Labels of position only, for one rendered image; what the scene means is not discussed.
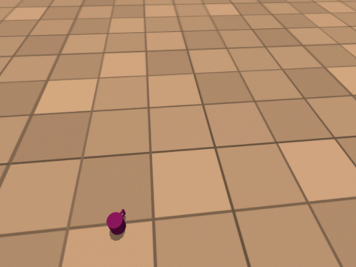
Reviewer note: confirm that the mug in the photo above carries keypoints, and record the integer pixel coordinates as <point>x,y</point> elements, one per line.
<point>116,223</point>

